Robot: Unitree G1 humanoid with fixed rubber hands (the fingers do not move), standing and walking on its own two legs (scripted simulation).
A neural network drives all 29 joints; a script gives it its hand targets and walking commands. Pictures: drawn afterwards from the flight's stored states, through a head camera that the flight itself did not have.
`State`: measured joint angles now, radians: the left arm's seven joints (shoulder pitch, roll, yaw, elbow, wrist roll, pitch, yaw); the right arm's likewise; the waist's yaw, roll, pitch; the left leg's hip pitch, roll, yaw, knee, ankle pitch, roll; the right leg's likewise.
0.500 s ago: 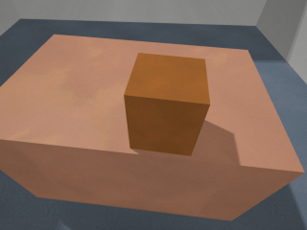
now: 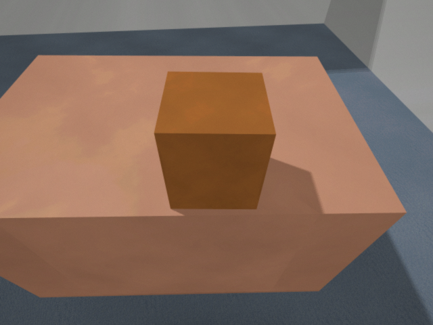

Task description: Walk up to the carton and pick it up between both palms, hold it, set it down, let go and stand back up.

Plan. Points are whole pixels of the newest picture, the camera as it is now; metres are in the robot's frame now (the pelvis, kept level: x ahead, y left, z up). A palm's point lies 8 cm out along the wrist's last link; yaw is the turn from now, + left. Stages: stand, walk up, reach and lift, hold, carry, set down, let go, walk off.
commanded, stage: walk up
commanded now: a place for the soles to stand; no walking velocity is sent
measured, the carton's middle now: (214, 143) +0.49 +0.00 +0.04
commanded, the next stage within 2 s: reach and lift in 1.58 s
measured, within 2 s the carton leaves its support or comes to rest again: neither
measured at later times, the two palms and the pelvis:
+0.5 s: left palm out of the picture +0.06 +0.25 -0.13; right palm out of the picture +0.00 -0.26 -0.14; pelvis +0.00 +0.00 -0.01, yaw -7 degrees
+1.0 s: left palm out of the picture +0.11 +0.26 -0.13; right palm out of the picture +0.01 -0.25 -0.14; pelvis +0.00 +0.02 -0.02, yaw -10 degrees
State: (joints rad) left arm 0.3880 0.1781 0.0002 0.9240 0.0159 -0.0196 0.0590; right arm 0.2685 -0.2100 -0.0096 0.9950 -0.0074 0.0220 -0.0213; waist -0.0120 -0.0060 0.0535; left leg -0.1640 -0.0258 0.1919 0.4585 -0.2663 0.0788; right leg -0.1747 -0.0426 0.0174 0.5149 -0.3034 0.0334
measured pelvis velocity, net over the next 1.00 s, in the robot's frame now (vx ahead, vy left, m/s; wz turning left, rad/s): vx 0.00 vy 0.02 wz -0.17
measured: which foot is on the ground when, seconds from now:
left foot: down 0.00-1.00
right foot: down 0.00-1.00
